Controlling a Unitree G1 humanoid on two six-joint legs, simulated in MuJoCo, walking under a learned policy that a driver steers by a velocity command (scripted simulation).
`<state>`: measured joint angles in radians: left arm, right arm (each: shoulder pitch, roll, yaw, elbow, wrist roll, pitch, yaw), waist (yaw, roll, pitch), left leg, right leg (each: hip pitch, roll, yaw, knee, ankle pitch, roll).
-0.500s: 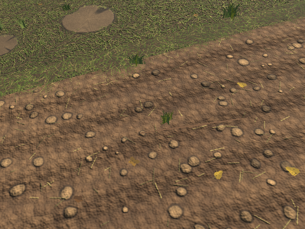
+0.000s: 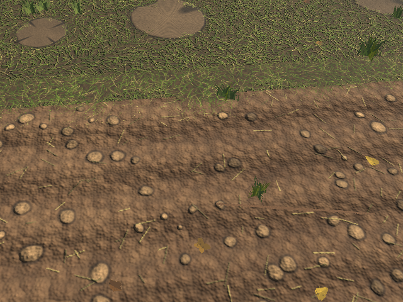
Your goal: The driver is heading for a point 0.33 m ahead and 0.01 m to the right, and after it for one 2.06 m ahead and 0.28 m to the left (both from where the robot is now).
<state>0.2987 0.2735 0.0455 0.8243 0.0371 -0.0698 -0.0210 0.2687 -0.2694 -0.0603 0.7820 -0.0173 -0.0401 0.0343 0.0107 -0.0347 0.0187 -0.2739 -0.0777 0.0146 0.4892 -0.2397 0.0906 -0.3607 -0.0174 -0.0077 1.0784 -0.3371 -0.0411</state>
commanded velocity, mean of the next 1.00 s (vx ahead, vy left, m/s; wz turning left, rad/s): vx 0.20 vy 0.00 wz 0.20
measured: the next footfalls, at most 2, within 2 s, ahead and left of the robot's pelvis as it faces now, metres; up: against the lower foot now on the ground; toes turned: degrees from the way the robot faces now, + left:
right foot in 0.36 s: +0.41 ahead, -0.05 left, +0.00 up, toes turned +10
left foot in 0.74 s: +0.31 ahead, +0.13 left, +0.00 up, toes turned +10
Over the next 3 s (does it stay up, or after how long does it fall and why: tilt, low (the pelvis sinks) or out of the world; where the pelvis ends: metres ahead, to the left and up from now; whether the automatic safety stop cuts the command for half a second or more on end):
stays up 0.70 0.08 -0.01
